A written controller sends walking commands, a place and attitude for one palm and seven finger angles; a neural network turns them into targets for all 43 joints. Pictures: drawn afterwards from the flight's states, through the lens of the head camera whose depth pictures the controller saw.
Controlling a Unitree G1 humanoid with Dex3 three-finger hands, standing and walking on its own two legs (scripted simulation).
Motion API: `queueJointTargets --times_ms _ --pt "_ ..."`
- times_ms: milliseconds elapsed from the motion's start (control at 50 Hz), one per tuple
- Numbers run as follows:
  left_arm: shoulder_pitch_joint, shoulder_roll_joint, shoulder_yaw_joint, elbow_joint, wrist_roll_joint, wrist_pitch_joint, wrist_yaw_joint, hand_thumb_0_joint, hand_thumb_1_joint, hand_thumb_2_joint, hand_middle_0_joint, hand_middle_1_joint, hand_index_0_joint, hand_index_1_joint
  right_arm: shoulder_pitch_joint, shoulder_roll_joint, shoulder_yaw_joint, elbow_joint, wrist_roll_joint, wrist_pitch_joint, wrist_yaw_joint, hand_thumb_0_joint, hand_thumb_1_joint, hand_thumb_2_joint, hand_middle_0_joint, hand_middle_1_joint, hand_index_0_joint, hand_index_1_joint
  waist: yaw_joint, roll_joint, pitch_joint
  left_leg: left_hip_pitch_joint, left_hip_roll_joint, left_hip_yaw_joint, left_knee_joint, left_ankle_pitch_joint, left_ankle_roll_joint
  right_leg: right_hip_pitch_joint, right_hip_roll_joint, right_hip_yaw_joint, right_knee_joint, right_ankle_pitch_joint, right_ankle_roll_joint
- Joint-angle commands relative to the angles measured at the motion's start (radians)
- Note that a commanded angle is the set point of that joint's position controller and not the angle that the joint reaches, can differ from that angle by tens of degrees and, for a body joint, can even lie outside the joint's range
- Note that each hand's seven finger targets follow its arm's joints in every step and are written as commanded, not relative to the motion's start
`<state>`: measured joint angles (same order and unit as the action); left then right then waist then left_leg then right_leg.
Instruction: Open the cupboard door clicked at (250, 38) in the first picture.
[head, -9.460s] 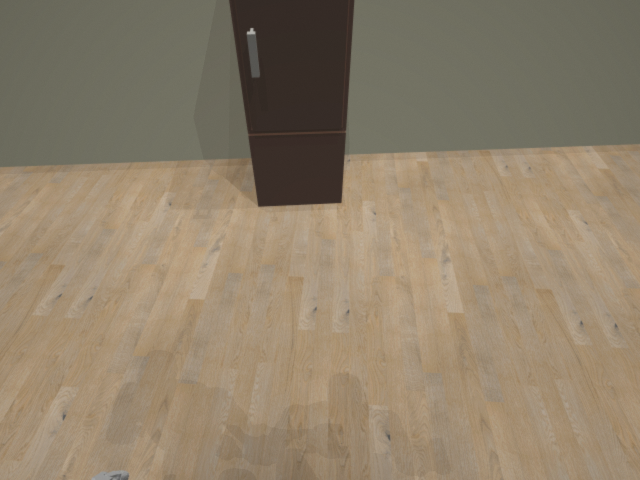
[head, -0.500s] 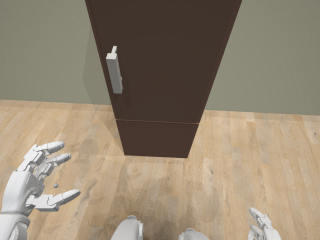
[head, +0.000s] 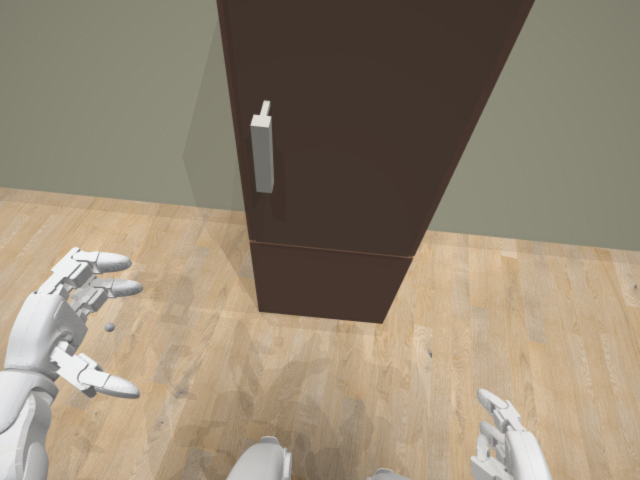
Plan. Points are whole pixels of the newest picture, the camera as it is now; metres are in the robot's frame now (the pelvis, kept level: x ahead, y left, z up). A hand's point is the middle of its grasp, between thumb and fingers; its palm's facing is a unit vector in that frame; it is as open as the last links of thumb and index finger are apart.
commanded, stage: raise the hand with hooked fingers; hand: left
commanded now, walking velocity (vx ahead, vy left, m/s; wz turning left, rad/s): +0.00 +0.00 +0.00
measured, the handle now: (265, 147) +0.60 +0.14 +0.04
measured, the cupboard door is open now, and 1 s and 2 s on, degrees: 0 0 0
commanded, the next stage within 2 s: move the hooked fingers beside the handle in 0.68 s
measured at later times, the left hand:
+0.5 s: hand (119, 299) +0.30 +0.26 +0.06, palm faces +0.00 -1.00 -0.05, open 14.0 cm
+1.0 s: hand (135, 282) +0.32 +0.25 +0.06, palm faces +0.00 -1.00 -0.03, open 14.0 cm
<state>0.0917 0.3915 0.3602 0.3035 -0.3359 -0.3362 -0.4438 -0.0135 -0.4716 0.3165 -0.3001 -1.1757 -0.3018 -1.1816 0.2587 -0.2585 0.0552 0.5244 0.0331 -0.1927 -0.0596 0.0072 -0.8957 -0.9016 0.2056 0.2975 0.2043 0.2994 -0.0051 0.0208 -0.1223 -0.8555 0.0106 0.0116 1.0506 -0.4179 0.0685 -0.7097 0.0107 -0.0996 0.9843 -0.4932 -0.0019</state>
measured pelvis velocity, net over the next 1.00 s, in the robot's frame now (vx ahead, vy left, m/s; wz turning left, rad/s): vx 0.00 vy -0.02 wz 0.00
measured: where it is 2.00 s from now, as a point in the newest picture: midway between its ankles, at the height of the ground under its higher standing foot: outside the picture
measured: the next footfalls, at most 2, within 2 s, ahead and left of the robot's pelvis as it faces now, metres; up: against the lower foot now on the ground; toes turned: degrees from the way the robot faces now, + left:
none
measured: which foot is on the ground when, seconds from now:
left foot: down 0.00-1.00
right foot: down 0.00-1.00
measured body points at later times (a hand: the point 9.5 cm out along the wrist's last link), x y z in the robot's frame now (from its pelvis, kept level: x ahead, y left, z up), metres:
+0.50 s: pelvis +0.01 -0.01 +0.01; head +0.07 +0.01 +0.45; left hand +0.29 +0.31 +0.06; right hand +0.14 -0.27 -0.07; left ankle +0.06 +0.07 -0.67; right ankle +0.00 -0.13 -0.67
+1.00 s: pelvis +0.00 -0.02 +0.00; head +0.07 +0.00 +0.44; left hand +0.31 +0.30 +0.06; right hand +0.15 -0.28 -0.08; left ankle +0.06 +0.07 -0.67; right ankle +0.00 -0.13 -0.67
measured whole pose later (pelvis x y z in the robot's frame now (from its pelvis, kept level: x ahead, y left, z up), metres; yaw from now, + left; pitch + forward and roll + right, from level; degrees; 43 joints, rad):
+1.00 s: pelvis +0.00 -0.02 +0.00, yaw +0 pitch +14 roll -3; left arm -0.16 0.44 0.41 0.56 -0.33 -0.35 -0.51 -0.02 -0.50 0.30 -0.30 -1.20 -0.30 -1.20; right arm 0.27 -0.28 0.04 0.57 0.04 -0.16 -0.08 0.01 -0.90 -0.90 0.20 0.30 0.20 0.30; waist -0.02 0.02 -0.12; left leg -0.87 0.03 0.00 1.05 -0.42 0.04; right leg -0.73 0.03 -0.11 1.00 -0.50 -0.03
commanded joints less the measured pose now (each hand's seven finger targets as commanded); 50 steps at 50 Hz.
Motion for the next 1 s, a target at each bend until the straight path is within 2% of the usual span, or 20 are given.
queueJointTargets --times_ms 0,60,100,160,200,280,320,360,400,420,460,500,580,760,780,820,840,880,900,980 --pt "-0.198 0.231 0.103 -0.160 -0.027 -0.054 -0.022 0.000 -0.500 0.300 -0.300 -1.200 -0.300 -1.200 0.004 -0.179 -0.087 -0.121 0.006 -0.047 -0.018 0.000 -0.900 -0.900 0.200 0.300 0.200 0.300 -0.012 0.114 -0.215 0.369 0.025 -0.148 -0.241 0.106 -0.066 -0.083 0.035 0.015 -0.122 0.102 -0.036" --pt "-0.233 0.256 0.121 -0.113 -0.028 -0.045 -0.037 0.000 -0.500 0.300 -0.300 -1.200 -0.300 -1.200 0.013 -0.183 -0.086 -0.117 0.007 -0.040 -0.021 0.000 -0.900 -0.900 0.200 0.300 0.200 0.300 -0.013 0.090 -0.217 0.361 0.023 -0.143 -0.241 0.116 -0.063 -0.065 0.038 0.016 -0.128 0.109 -0.037" --pt "-0.258 0.264 0.124 -0.101 -0.031 -0.041 -0.045 0.000 -0.500 0.300 -0.300 -1.200 -0.300 -1.200 0.011 -0.184 -0.086 -0.117 0.009 -0.038 -0.023 0.000 -0.900 -0.900 0.200 0.300 0.200 0.300 -0.013 0.115 -0.216 0.362 0.020 -0.136 -0.244 0.101 -0.060 -0.064 0.036 0.021 -0.136 0.104 -0.036" --pt "-0.289 0.295 0.146 -0.093 -0.035 -0.047 -0.053 0.000 -0.500 0.300 -0.300 -1.200 -0.300 -1.200 0.023 -0.187 -0.086 -0.109 0.008 -0.039 -0.024 0.000 -0.900 -0.900 0.200 0.300 0.200 0.300 -0.011 0.122 -0.240 0.394 0.021 -0.133 -0.240 0.163 -0.061 -0.051 0.038 0.023 -0.142 0.132 -0.039" --pt "-0.256 0.269 0.130 -0.073 -0.040 -0.044 -0.063 0.000 -0.500 0.300 -0.300 -1.200 -0.300 -1.200 0.027 -0.185 -0.089 -0.113 0.008 -0.039 -0.020 0.000 -0.900 -0.900 0.200 0.300 0.200 0.300 -0.009 0.103 -0.243 0.388 0.019 -0.126 -0.235 0.183 -0.057 -0.041 0.037 0.022 -0.146 0.144 -0.036" --pt "-0.235 0.266 0.134 -0.044 -0.048 -0.039 -0.072 0.000 -0.500 0.300 -0.300 -1.200 -0.300 -1.200 0.035 -0.187 -0.094 -0.115 0.008 -0.034 -0.011 0.000 -0.900 -0.900 0.200 0.300 0.200 0.300 -0.008 0.073 -0.227 0.348 0.014 -0.104 -0.217 0.214 -0.050 -0.023 0.039 0.026 -0.149 0.174 -0.033" --pt "-0.247 0.290 0.152 -0.064 -0.044 -0.049 -0.063 0.000 -0.500 0.300 -0.300 -1.200 -0.300 -1.200 0.037 -0.188 -0.097 -0.116 0.006 -0.034 -0.009 0.000 -0.900 -0.900 0.200 0.300 0.200 0.300 -0.004 0.091 -0.234 0.347 0.012 -0.102 -0.207 0.232 -0.049 -0.020 0.041 0.031 -0.141 0.182 -0.038" --pt "-0.242 0.285 0.151 -0.081 -0.043 -0.059 -0.056 0.000 -0.500 0.300 -0.300 -1.200 -0.300 -1.200 0.037 -0.184 -0.097 -0.118 0.006 -0.030 -0.006 0.000 -0.900 -0.900 0.200 0.300 0.200 0.300 -0.005 0.107 -0.252 0.363 0.014 -0.099 -0.210 0.234 -0.050 -0.021 0.038 0.031 -0.142 0.180 -0.035" --pt "-0.247 0.281 0.149 -0.089 -0.043 -0.067 -0.047 0.000 -0.500 0.300 -0.300 -1.200 -0.300 -1.200 0.035 -0.182 -0.096 -0.119 0.007 -0.029 -0.006 0.000 -0.900 -0.900 0.200 0.300 0.200 0.300 -0.009 0.117 -0.239 0.357 0.013 -0.096 -0.210 0.222 -0.049 -0.028 0.037 0.034 -0.144 0.174 -0.033" --pt "-0.255 0.295 0.159 -0.096 -0.043 -0.073 -0.043 0.000 -0.500 0.300 -0.300 -1.200 -0.300 -1.200 0.039 -0.183 -0.097 -0.114 0.005 -0.028 -0.007 0.000 -0.900 -0.900 0.200 0.300 0.200 0.300 -0.010 0.097 -0.248 0.351 0.014 -0.097 -0.204 0.231 -0.047 -0.017 0.041 0.035 -0.140 0.182 -0.035" --pt "-0.259 0.287 0.152 -0.103 -0.042 -0.082 -0.042 0.000 -0.500 0.300 -0.300 -1.200 -0.300 -1.200 0.034 -0.181 -0.096 -0.114 0.007 -0.027 -0.008 0.000 -0.900 -0.900 0.200 0.300 0.200 0.300 -0.013 0.115 -0.254 0.360 0.014 -0.094 -0.205 0.223 -0.048 -0.025 0.038 0.037 -0.141 0.176 -0.032" --pt "-0.245 0.280 0.151 -0.081 -0.044 -0.076 -0.044 0.000 -0.500 0.300 -0.300 -1.200 -0.300 -1.200 0.032 -0.179 -0.096 -0.115 0.009 -0.024 -0.010 0.000 -0.900 -0.900 0.200 0.300 0.200 0.300 -0.016 0.086 -0.242 0.341 0.013 -0.089 -0.204 0.197 -0.043 -0.019 0.037 0.040 -0.148 0.166 -0.028" --pt "-0.264 0.279 0.140 -0.076 -0.043 -0.070 -0.053 0.000 -0.500 0.300 -0.300 -1.200 -0.300 -1.200 0.025 -0.178 -0.092 -0.113 0.011 -0.023 -0.016 0.000 -0.900 -0.900 0.200 0.300 0.200 0.300 -0.017 0.099 -0.237 0.327 0.010 -0.081 -0.199 0.187 -0.039 -0.009 0.035 0.049 -0.154 0.170 -0.028" --pt "-0.271 0.276 0.142 -0.054 -0.049 -0.071 -0.061 0.000 -0.500 0.300 -0.300 -1.200 -0.300 -1.200 0.020 -0.172 -0.087 -0.108 0.011 -0.022 -0.016 0.000 -0.900 -0.900 0.200 0.300 0.200 0.300 -0.019 0.081 -0.242 0.294 0.002 -0.064 -0.175 0.196 -0.033 0.014 0.033 0.066 -0.155 0.197 -0.024" --pt "-0.340 0.277 0.128 -0.049 -0.044 -0.073 -0.061 0.000 -0.500 0.300 -0.300 -1.200 -0.300 -1.200 0.019 -0.175 -0.084 -0.099 0.011 -0.021 -0.020 0.000 -0.900 -0.900 0.200 0.300 0.200 0.300 -0.037 0.076 -0.227 0.286 0.004 -0.069 -0.172 0.175 -0.033 -0.008 0.032 0.062 -0.153 0.178 -0.023" --pt "-0.405 0.303 0.146 0.008 -0.041 -0.071 -0.060 0.000 -0.500 0.300 -0.300 -1.200 -0.300 -1.200 0.027 -0.181 -0.083 -0.084 0.009 -0.017 -0.028 0.000 -0.900 -0.900 0.200 0.300 0.200 0.300 -0.043 0.043 -0.193 0.246 0.005 -0.068 -0.159 0.142 -0.030 -0.021 0.034 0.074 -0.156 0.147 -0.024" --pt "-0.454 0.292 0.125 0.026 -0.032 -0.073 -0.064 0.000 -0.500 0.300 -0.300 -1.200 -0.300 -1.200 0.024 -0.180 -0.081 -0.078 0.011 -0.017 -0.030 0.000 -0.900 -0.900 0.200 0.300 0.200 0.300 -0.051 0.073 -0.198 0.252 0.004 -0.065 -0.154 0.140 -0.030 -0.033 0.030 0.078 -0.153 0.148 -0.024" --pt "-0.479 0.309 0.131 0.036 -0.025 -0.080 -0.070 0.000 -0.500 0.300 -0.300 -1.200 -0.300 -1.200 0.030 -0.180 -0.084 -0.073 0.011 -0.020 -0.033 0.000 -0.900 -0.900 0.200 0.300 0.200 0.300 -0.041 0.094 -0.248 0.278 0.006 -0.068 -0.153 0.155 -0.032 -0.022 0.026 0.081 -0.147 0.154 -0.026" --pt "-0.486 0.285 0.103 0.029 -0.022 -0.080 -0.075 0.000 -0.500 0.300 -0.300 -1.200 -0.300 -1.200 0.029 -0.177 -0.083 -0.076 0.011 -0.020 -0.032 0.000 -0.900 -0.900 0.200 0.300 0.200 0.300 -0.042 0.104 -0.267 0.297 0.006 -0.068 -0.154 0.168 -0.030 -0.024 0.026 0.078 -0.145 0.165 -0.026" --pt "-0.537 0.330 0.130 0.084 -0.010 -0.070 -0.070 0.000 -0.500 0.300 -0.300 -1.200 -0.300 -1.200 0.039 -0.181 -0.084 -0.066 0.011 -0.008 -0.029 0.000 -0.900 -0.900 0.200 0.300 0.200 0.300 -0.036 0.094 -0.278 0.281 0.007 -0.067 -0.149 0.180 -0.031 -0.014 0.027 0.081 -0.139 0.180 -0.026"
